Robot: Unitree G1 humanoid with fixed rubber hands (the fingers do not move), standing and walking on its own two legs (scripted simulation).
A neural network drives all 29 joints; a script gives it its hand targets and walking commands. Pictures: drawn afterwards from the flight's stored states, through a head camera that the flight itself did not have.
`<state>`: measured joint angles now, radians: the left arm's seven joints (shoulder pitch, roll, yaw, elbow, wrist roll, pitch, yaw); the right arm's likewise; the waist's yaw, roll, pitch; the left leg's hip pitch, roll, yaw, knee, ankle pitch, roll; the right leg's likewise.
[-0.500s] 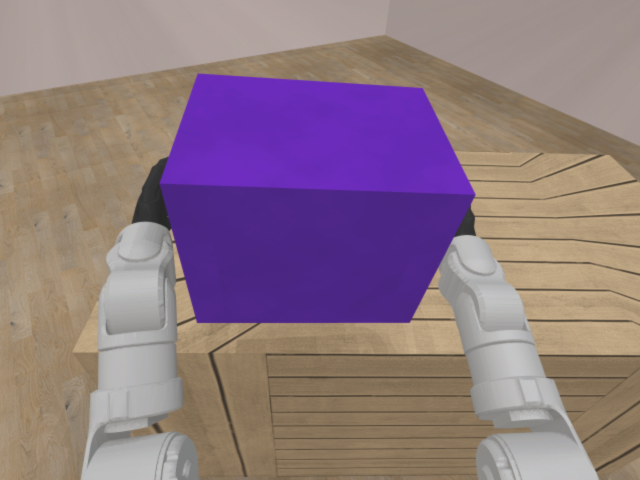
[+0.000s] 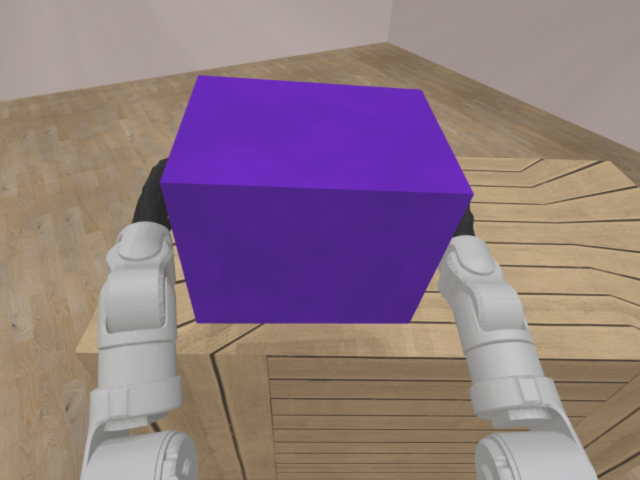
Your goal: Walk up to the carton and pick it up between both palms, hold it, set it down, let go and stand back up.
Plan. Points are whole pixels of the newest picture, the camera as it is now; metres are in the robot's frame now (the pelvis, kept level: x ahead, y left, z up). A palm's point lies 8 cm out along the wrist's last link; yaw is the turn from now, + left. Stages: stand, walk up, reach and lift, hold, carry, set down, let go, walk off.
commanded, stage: hold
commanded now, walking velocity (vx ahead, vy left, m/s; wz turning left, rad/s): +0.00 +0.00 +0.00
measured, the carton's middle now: (309, 206) +0.38 +0.00 +0.19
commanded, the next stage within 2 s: none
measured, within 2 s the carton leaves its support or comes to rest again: neither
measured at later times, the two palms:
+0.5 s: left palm (159, 227) +0.35 +0.18 +0.18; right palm (454, 238) +0.35 -0.17 +0.16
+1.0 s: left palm (158, 229) +0.35 +0.18 +0.18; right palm (455, 237) +0.35 -0.17 +0.16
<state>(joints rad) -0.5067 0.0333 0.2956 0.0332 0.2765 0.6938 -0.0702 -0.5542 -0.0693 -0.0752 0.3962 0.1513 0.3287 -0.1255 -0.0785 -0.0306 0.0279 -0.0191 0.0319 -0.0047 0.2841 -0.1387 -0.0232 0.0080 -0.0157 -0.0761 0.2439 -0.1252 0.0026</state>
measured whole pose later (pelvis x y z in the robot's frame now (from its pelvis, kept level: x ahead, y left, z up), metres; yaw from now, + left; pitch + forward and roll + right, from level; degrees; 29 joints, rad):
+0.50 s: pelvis +0.00 +0.00 +0.00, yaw +0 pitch -7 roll +0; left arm -0.53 0.03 0.31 0.07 0.30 0.70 -0.08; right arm -0.58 -0.07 -0.08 0.45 0.14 0.32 -0.12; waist -0.08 -0.03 0.04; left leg -0.02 0.03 0.00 0.28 -0.13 -0.02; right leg 0.00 -0.02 -0.07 0.25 -0.12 0.00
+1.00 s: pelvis +0.00 +0.00 +0.00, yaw +0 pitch -7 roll -1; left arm -0.47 0.03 0.29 0.01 0.27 0.69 -0.07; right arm -0.54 -0.08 -0.06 0.37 0.17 0.33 -0.13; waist -0.09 -0.03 0.03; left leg -0.02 0.04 0.00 0.29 -0.14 -0.03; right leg 0.01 -0.01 -0.07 0.24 -0.12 0.00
